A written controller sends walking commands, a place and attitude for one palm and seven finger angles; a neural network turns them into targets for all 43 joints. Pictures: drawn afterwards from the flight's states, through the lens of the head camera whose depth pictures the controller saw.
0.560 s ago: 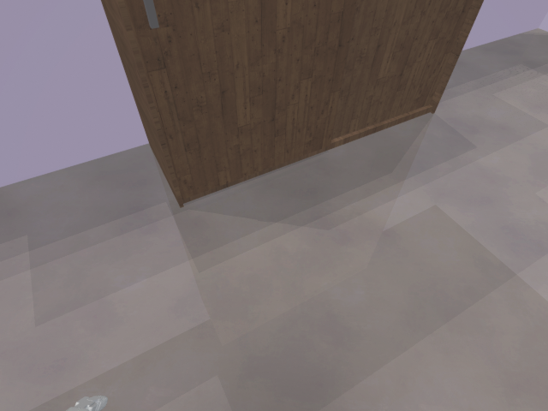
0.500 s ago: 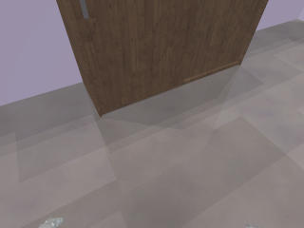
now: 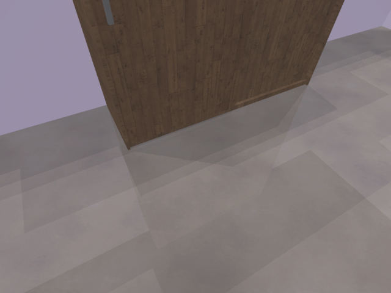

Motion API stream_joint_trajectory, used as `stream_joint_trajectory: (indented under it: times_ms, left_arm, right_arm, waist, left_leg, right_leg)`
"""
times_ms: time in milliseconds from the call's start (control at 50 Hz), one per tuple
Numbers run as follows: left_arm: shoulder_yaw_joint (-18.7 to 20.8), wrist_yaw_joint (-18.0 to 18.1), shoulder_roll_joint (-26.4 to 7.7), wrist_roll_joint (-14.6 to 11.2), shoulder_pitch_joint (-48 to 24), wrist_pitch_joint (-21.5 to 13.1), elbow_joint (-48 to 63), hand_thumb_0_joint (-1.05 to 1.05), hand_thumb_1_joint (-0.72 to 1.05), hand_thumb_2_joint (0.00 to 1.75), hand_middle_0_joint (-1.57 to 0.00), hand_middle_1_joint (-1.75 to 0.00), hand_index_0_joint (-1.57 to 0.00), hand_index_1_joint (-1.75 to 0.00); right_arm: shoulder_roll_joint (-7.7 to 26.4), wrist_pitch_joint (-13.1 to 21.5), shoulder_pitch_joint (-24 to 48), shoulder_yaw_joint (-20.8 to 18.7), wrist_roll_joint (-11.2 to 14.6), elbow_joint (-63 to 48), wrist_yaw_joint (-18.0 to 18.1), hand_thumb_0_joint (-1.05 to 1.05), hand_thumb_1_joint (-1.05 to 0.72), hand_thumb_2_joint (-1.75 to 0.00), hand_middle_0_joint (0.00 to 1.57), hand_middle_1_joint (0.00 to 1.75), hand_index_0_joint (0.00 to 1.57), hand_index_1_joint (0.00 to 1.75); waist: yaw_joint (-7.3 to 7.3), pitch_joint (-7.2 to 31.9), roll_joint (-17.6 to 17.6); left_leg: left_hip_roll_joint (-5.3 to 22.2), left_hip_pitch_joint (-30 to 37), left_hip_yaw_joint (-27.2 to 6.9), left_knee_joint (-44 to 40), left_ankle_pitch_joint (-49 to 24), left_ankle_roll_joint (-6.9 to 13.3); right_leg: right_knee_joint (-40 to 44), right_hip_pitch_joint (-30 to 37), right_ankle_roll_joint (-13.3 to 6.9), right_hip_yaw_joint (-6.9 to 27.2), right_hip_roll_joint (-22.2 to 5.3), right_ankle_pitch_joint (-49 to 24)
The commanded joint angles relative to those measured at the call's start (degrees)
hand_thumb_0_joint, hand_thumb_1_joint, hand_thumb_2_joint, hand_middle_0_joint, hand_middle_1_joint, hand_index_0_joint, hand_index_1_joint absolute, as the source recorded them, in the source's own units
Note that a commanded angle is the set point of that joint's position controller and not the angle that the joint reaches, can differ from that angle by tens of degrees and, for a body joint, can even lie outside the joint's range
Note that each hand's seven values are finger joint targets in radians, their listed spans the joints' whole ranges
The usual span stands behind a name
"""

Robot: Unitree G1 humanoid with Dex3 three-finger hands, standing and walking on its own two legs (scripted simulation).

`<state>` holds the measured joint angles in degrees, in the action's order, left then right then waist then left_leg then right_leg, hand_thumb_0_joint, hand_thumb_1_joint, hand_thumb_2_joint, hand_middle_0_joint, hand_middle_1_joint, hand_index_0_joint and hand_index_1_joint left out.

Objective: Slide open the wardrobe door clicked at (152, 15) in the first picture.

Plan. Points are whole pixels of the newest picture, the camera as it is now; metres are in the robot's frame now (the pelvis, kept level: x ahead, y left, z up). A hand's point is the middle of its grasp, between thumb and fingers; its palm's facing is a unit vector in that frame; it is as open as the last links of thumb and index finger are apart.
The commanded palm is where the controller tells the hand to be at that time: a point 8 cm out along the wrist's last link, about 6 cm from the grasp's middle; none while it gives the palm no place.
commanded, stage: stand and wait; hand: left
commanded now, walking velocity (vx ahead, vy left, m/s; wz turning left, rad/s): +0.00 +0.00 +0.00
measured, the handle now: (105, 3) +1.12 +0.45 +0.14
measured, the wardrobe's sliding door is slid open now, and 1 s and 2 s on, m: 0.00 0.00 0.00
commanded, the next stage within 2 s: look at it before walking up in 0.32 s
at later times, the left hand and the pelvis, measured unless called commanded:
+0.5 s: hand out of the picture +0.06 +0.24 -0.15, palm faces -0.03 -0.94 -0.33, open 7.4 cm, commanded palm none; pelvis -0.02 +0.00 +0.00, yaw +0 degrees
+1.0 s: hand out of the picture +0.05 +0.25 -0.15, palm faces -0.03 -0.94 -0.34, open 7.4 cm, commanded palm none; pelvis -0.01 +0.00 +0.00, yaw +0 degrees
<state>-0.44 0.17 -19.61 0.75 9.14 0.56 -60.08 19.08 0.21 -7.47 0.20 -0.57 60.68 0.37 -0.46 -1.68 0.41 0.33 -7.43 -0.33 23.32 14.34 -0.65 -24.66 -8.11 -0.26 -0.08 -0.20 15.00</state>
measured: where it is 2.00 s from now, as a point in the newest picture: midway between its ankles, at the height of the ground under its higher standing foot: (198, 287)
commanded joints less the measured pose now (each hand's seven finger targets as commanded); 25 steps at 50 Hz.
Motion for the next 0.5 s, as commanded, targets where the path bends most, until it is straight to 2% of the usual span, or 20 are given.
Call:
stream_joint_trajectory:
  times_ms: [0, 480]
  left_arm:
    - [2.61, 0.56, -11.55, -0.24, -3.44, -1.74, 3.6, 0.0, 0.9, 0.9, -0.2, -0.3, -0.2, -0.3]
    - [2.34, 0.46, -11.56, -0.1, -3.5, -2.01, 2.26, 0.0, 0.9, 0.9, -0.2, -0.3, -0.2, -0.3]
  right_arm:
    - [11.56, 1.73, 3.59, -2.24, -0.02, -3.35, 0.82, 0.0, -0.9, -0.9, 0.2, 0.3, 0.2, 0.3]
    - [11.48, 1.82, 2.6, -2.08, 0.07, -1.11, 0.49, 0.0, -0.9, -0.9, 0.2, 0.3, 0.2, 0.3]
  waist:
    - [0.17, 3.62, -0.3]
    - [0.28, 2.52, -0.14]
  left_leg:
    - [6.1, 0.1, -4.36, -3.53, -12.07, 2.4]
    - [6.28, -0.45, -4.94, -5.28, -8.75, 2.09]
  right_leg:
    - [4.27, 0.34, -1.89, 5.68, -6.54, -12.95]
    - [6.9, -0.91, -1.64, 6.57, -6.54, -8.03]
